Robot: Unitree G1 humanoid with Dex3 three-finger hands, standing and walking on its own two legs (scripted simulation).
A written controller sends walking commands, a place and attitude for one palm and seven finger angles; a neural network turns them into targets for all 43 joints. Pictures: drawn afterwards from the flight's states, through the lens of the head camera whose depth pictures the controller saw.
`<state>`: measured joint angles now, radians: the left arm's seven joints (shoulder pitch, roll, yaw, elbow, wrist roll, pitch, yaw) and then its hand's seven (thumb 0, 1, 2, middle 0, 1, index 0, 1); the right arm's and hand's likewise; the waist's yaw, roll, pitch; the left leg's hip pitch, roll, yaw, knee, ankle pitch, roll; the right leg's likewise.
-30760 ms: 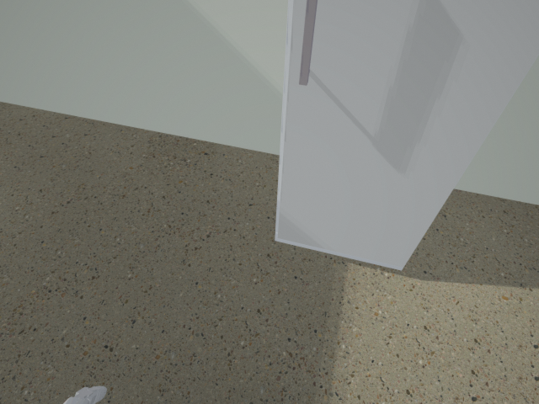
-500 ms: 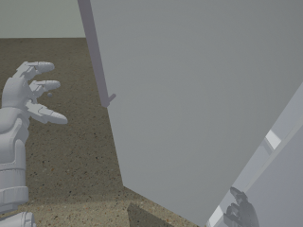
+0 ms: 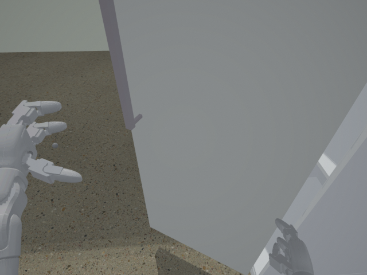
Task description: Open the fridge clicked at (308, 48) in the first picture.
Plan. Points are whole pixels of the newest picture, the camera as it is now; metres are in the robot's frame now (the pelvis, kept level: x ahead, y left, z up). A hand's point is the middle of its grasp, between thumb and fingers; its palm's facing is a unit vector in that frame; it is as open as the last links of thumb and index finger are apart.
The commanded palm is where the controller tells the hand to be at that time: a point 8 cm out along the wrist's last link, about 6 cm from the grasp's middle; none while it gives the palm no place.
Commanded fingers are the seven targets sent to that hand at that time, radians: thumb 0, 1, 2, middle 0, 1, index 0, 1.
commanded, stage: draw the hand back to the body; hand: left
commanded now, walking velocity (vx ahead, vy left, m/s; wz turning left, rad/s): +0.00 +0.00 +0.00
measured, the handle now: (123, 57) +0.50 +0.21 +0.27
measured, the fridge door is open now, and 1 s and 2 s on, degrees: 60 60 60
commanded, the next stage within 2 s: step back with the hand held close in 1.00 s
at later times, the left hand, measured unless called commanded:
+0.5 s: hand (53, 171) +0.22 +0.27 +0.17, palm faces +0.47 -0.82 -0.32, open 10.0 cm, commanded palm +0.17 +0.30 +0.18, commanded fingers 0.00 0.72 0.81 -0.21 -0.41 -0.21 -0.41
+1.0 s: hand (51, 185) +0.20 +0.26 +0.17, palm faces +0.49 -0.81 -0.33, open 7.4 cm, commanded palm +0.15 +0.29 +0.18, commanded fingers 0.00 0.90 0.90 -0.20 -0.30 -0.20 -0.30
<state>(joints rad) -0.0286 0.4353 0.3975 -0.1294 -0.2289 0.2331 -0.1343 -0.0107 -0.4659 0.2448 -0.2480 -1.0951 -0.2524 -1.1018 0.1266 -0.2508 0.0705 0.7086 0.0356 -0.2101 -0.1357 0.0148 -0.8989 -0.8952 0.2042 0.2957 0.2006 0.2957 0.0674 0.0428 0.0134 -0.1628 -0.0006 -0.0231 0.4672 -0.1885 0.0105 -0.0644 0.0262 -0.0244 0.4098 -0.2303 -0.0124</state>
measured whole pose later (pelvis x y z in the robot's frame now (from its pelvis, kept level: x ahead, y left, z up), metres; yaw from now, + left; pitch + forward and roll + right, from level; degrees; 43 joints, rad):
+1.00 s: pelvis +0.01 -0.01 +0.01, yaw -1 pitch -9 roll -1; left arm 0.43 0.33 0.33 -0.34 -0.08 -0.10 0.12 0.02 0.88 0.90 -0.20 -0.30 -0.21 -0.31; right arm 0.16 -0.21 0.02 0.74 -0.02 -0.17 -0.09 0.01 -0.90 -0.89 0.21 0.30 0.20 0.30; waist 0.08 0.06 0.05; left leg -0.06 0.01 -0.01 0.38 -0.17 0.00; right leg 0.03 0.03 -0.01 0.32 -0.20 -0.02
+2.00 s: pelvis -0.09 +0.03 -0.02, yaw +0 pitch -3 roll -3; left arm 0.46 0.41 0.42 -0.48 0.00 -0.25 0.18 0.02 0.89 0.90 -0.21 -0.30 -0.21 -0.31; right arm 0.21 -0.22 0.01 0.61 -0.01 -0.13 -0.10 0.01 -0.90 -0.89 0.21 0.30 0.20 0.30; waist 0.01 0.01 0.05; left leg -0.47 0.00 0.02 0.63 -0.16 0.06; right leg -0.38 0.02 -0.01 0.59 -0.20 0.01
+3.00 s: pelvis -0.41 +0.12 -0.01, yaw +0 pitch -4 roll -1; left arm 0.44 0.49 0.38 -0.58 -0.05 -0.14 0.15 0.02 0.88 0.90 -0.21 -0.30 -0.22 -0.31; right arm 0.19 -0.17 0.02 0.65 -0.01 -0.06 -0.07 0.01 -0.90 -0.89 0.21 0.30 0.20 0.30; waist 0.03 -0.09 -0.03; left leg -0.54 0.09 0.08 1.03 -0.41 -0.04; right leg -0.25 0.04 -0.10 0.58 -0.28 -0.10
